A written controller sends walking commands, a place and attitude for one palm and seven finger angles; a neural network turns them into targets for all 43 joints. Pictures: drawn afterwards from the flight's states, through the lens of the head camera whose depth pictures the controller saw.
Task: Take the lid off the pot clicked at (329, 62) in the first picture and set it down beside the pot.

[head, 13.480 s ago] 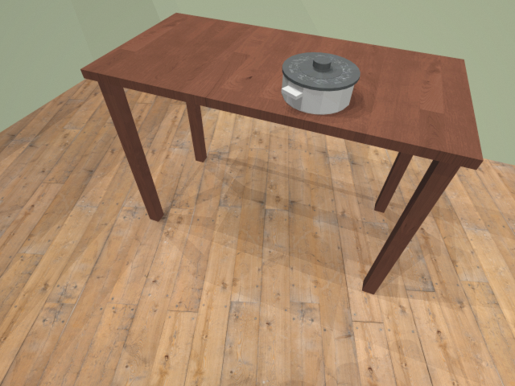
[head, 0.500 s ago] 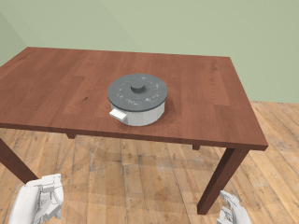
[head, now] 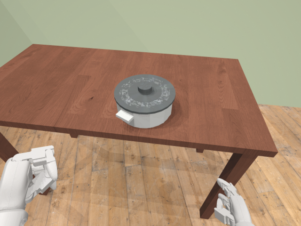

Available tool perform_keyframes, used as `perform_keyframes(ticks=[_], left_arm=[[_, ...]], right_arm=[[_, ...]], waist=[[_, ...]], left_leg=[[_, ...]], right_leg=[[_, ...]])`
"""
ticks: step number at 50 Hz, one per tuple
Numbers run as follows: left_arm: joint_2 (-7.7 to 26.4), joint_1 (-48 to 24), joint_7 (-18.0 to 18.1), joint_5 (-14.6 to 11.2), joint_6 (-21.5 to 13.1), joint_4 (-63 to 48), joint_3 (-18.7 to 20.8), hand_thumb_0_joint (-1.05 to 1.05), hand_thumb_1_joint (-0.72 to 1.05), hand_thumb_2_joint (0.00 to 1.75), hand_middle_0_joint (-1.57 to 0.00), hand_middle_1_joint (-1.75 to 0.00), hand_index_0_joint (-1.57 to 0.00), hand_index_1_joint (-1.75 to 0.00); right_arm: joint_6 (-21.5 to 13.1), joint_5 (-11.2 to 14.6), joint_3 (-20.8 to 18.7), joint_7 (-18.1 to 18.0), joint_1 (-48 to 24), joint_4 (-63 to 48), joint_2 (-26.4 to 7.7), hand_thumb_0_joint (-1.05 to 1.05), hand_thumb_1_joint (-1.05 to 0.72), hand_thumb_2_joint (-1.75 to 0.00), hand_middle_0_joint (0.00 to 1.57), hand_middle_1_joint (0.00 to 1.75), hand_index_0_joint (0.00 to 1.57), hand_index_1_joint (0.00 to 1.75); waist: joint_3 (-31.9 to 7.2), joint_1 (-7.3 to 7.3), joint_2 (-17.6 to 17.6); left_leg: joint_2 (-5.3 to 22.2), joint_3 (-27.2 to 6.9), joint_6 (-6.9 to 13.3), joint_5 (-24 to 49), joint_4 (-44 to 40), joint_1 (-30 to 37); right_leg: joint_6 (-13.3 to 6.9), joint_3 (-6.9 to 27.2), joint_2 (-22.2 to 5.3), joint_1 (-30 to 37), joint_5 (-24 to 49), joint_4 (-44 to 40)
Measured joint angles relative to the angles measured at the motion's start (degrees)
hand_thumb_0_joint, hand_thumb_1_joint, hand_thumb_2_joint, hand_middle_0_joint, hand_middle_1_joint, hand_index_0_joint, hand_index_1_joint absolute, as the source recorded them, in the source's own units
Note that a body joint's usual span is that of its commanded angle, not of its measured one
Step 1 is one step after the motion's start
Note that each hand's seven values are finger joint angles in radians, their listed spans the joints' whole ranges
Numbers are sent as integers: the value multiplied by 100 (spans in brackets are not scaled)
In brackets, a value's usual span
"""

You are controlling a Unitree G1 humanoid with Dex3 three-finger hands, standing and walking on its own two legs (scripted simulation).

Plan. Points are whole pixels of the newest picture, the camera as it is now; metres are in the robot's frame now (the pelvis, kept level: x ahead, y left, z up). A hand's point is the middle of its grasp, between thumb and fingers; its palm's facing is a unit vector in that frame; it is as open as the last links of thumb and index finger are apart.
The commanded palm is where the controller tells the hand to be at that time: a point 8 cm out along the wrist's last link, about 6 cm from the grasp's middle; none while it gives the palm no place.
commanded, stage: raise the hand higher, near the body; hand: left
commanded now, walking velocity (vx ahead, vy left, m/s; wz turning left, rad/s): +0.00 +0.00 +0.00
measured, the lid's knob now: (144, 87) +0.51 +0.09 +0.11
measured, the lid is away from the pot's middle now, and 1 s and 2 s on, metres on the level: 0.00 0.00 0.00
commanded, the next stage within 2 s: reach forward and open the fingers in 0.10 s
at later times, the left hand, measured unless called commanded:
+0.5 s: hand (44, 158) +0.19 +0.25 +0.15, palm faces +0.16 -0.15 -0.98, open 2.9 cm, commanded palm +0.16 +0.25 +0.20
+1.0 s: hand (57, 143) +0.23 +0.24 +0.15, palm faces -0.11 -0.05 -0.99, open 7.6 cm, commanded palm +0.20 +0.24 +0.22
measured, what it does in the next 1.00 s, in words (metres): stands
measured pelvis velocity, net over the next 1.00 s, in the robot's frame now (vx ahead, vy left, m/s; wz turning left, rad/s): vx -0.03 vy -0.01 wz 0.02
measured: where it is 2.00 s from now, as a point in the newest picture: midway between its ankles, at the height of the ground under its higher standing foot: outside the picture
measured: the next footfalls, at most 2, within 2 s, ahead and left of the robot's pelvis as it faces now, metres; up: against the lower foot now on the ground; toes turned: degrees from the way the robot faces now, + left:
none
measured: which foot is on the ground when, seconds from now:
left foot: down 0.00-1.00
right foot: down 0.00-1.00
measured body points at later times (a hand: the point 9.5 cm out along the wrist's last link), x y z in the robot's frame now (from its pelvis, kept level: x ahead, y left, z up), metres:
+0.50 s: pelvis -0.01 -0.01 -0.01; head -0.01 -0.05 +0.44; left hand +0.18 +0.26 +0.20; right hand +0.22 -0.23 -0.09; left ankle +0.05 +0.08 -0.74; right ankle -0.02 -0.12 -0.74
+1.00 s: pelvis -0.03 -0.01 +0.00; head -0.04 -0.06 +0.45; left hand +0.23 +0.24 +0.21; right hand +0.20 -0.23 -0.09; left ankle +0.05 +0.08 -0.74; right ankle -0.02 -0.12 -0.74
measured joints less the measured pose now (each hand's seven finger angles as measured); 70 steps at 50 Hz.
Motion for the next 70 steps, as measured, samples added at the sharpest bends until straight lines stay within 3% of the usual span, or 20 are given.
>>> perform_keyframes(ticks=[11, 13, 16, 19, 23, 26, 34, 40, 46, 51, 57, 63, 70], left_arm=[[90, -373, 20, -68, -87, -87, 308, 1, 89, 90, -131, -150, -131, -150], [296, -493, 171, 875, 210, -212, 238, 1, 89, 90, -131, -150, -131, -150], [641, -733, 280, 1944, 664, -341, 55, 1, 86, 92, -130, -147, -130, -147], [1031, -637, 235, 2827, 1063, -408, 12, 1, 81, 95, -129, -141, -129, -142], [1511, -779, -37, 3636, 1363, -158, -93, 1, 72, 101, -127, -131, -127, -131], [1710, -1106, -378, 3935, 1432, 223, -230, 0, 63, 106, -125, -122, -125, -122], [1863, -2148, -1368, 4108, 1299, 860, -713, 0, 39, 122, -118, -95, -118, -95], [2170, -2711, -1888, 4187, 1173, 1256, -629, 0, 20, 135, -112, -74, -112, -74], [2073, -3142, -2305, 4093, 1160, 1432, -784, 0, 1, 147, -105, -53, -105, -53], [2227, -3713, -2414, 4240, 941, 1834, -974, 0, -14, 157, -99, -35, -99, -35], [2033, -4160, -2507, 4235, 1109, 2103, -977, 0, -28, 163, -93, -18, -93, -19], [2047, -4527, -2520, 4405, 968, 2289, -1255, 0, -33, 163, -90, -11, -90, -12], [1865, -5104, -2555, 4415, 1288, 2612, -1287, 0, -34, 161, -89, -9, -89, -9]], right_arm=[[103, -17, -10, -4, 73, 181, -13, 1, -90, -90, 20, 30, 20, 30], [316, -50, 17, 17, 90, 79, -96, 1, -90, -90, 20, 30, 20, 30], [682, -79, -15, 104, -22, -78, -248, 1, -90, -90, 20, 30, 20, 30], [1127, -37, -52, 159, -223, -191, -354, 1, -90, -90, 20, 30, 20, 30], [1491, 70, -103, 152, -440, -187, -450, 1, -90, -90, 20, 30, 20, 30], [1568, 149, -118, 106, -531, -105, -491, 1, -90, -90, 20, 30, 20, 30], [1377, 250, -40, -29, -665, 44, -462, 1, -90, -90, 20, 30, 20, 30], [1425, 239, 40, 58, -790, 55, -400, 1, -90, -90, 20, 30, 20, 30], [1386, 233, 7, 101, -698, 83, -481, 1, -90, -90, 20, 30, 20, 30], [1374, 228, 6, 46, -636, 246, -497, 1, -90, -90, 20, 30, 20, 30], [1321, 245, -42, 140, -554, 251, -486, 1, -90, -90, 20, 30, 20, 30], [1316, 241, 9, 142, -579, 308, -452, 1, -90, -90, 20, 30, 20, 30], [1293, 271, 3, 204, -576, 263, -437, 1, -90, -90, 20, 30, 20, 30]], waist=[[24, -30, 66], [-49, -7, 81], [-63, 5, 182], [-129, 26, 329], [-215, 55, 473], [-281, 74, 535], [-213, 79, 543], [-91, -2, 515], [2, -10, 542], [56, 2, 508], [81, -39, 527], [56, -53, 508], [32, -9, 503]], left_leg=[[44, 12, -43, -5, -63, 59], [49, 15, -50, -21, 13, -89], [31, -4, -50, -29, 149, -336], [65, 58, -50, -37, 241, -542], [70, 38, -49, -37, 326, -699], [44, -25, -52, -12, 318, -697], [6, -148, -75, 114, 118, -402], [27, -131, -97, 270, -90, -285], [15, -145, -74, 395, -193, -297], [-6, -161, -59, 450, -220, -299], [-40, -133, -20, 548, -327, -311], [-80, -89, 17, 566, -352, -314], [-129, -86, 43, 630, -435, -350]], right_leg=[[-38, 23, 48, 68, 27, -112], [-46, 22, 45, -106, -16, 22], [-57, -3, 17, -402, -114, 290], [-63, 60, 34, -666, -135, 451], [-73, 39, 37, -831, -171, 579], [-72, -26, 20, -811, -183, 587], [-98, -147, 11, -475, -101, 387], [-124, -127, 38, -403, 33, 245], [-108, -144, 32, -425, 132, 176], [-99, -163, 13, -438, 159, 191], [-70, -138, -21, -490, 228, 158], [-38, -96, -67, -541, 216, 220], [-16, -90, -111, -615, 232, 227]])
